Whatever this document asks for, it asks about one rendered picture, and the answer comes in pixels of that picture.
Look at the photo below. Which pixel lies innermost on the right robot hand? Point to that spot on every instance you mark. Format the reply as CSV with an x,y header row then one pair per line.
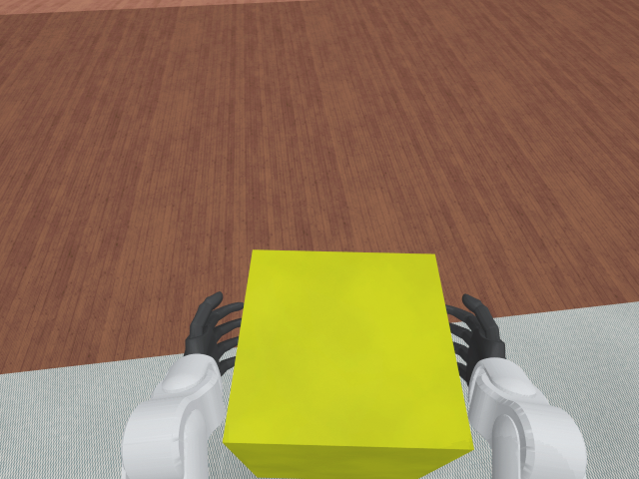
x,y
483,339

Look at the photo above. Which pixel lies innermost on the robot left forearm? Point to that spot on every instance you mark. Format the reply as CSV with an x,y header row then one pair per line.
x,y
166,437

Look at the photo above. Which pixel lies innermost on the robot right forearm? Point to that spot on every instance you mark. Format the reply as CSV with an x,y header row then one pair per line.
x,y
529,438

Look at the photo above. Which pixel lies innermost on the left robot hand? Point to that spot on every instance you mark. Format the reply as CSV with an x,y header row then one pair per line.
x,y
203,336

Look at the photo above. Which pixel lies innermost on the carton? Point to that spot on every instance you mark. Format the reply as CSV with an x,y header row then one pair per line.
x,y
345,368

